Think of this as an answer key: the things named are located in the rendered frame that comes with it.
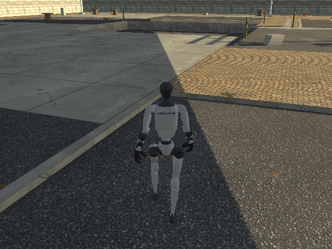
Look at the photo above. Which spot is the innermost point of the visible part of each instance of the humanoid robot torso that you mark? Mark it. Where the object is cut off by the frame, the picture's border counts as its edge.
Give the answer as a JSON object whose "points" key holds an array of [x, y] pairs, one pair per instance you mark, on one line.
{"points": [[166, 126]]}

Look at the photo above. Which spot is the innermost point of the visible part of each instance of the left robot upper arm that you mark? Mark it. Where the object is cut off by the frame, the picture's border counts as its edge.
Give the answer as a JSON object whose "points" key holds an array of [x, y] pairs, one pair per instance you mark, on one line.
{"points": [[147, 118]]}

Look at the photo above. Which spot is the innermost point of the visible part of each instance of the left robot hand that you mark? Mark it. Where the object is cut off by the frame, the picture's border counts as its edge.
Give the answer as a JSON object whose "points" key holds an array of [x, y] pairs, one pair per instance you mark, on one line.
{"points": [[137, 157]]}

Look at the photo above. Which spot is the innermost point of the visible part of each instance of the right robot forearm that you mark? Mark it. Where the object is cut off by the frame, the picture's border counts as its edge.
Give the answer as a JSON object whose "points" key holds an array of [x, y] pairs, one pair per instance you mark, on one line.
{"points": [[189, 136]]}

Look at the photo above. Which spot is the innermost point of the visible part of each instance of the right robot hand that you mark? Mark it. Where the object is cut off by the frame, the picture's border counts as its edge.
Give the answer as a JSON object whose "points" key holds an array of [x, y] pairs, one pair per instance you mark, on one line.
{"points": [[186, 144]]}

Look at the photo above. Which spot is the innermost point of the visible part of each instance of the right robot thigh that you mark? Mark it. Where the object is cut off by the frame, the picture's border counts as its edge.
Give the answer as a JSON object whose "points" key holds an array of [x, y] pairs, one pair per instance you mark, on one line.
{"points": [[178, 154]]}

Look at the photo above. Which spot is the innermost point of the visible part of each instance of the right robot upper arm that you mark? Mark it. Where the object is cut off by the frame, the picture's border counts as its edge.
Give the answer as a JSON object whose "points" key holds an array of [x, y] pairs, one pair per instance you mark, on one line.
{"points": [[184, 116]]}

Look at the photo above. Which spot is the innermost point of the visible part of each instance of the left robot forearm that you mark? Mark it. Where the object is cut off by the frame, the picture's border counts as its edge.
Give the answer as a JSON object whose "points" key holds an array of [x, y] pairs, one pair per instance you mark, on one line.
{"points": [[141, 140]]}

